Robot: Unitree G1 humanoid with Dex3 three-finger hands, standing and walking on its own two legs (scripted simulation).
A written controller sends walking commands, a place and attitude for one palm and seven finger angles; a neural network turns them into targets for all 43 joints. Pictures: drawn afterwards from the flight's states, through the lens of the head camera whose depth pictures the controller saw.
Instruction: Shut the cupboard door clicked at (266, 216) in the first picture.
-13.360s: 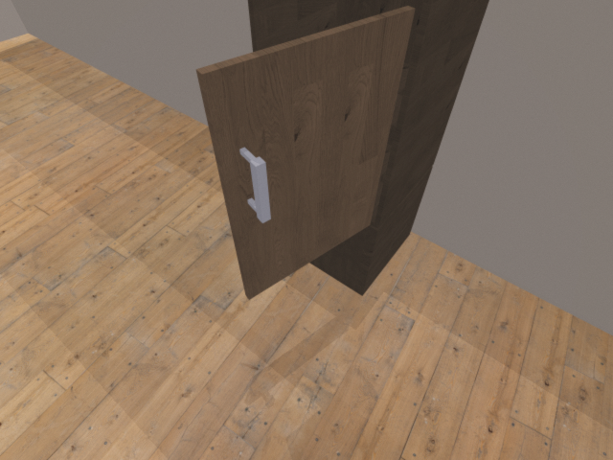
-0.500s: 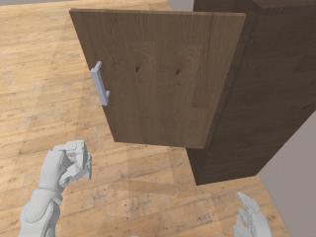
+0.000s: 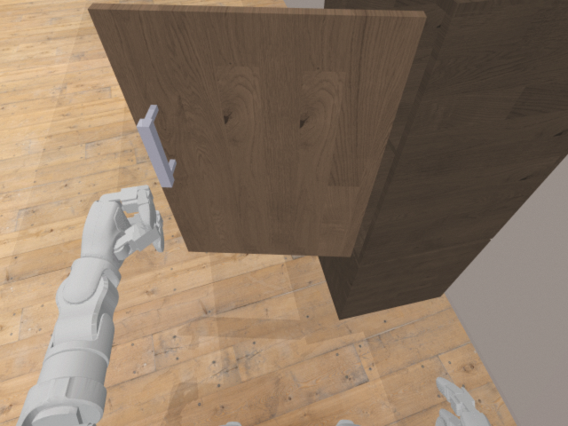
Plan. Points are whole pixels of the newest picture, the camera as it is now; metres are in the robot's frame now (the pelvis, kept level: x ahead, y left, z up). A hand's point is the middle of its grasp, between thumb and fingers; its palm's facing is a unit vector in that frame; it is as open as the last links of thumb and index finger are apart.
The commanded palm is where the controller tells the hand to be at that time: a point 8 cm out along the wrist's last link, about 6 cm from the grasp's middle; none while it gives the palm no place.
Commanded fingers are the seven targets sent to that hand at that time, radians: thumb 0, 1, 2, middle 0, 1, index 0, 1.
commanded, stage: bring the fist close to the handle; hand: left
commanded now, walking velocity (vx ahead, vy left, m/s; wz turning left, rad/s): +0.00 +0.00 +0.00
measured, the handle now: (160, 148) +0.53 +0.23 +0.08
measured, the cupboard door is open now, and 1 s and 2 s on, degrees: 75 75 66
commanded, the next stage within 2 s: push the door shut along its arc in 0.70 s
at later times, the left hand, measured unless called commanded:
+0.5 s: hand (167, 188) +0.44 +0.19 +0.08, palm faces +0.01 -1.00 -0.01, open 3.1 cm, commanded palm +0.40 +0.25 +0.08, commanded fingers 0.00 0.90 0.90 -1.30 -1.50 -1.30 -1.50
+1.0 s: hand (171, 187) +0.44 +0.19 +0.08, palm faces -0.04 -1.00 -0.02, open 3.1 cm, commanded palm +0.43 +0.24 +0.08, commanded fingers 0.00 0.90 0.90 -1.30 -1.50 -1.30 -1.50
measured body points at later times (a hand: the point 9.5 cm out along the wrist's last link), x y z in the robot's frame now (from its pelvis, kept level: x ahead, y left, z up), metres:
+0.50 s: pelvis +0.00 +0.00 +0.00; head +0.07 +0.00 +0.44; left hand +0.43 +0.25 +0.08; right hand +0.05 -0.26 -0.12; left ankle +0.00 +0.12 -0.70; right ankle +0.02 -0.12 -0.70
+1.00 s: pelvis -0.01 +0.01 -0.01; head +0.06 +0.01 +0.44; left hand +0.43 +0.24 +0.08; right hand +0.07 -0.26 -0.12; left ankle +0.00 +0.12 -0.70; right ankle +0.02 -0.12 -0.70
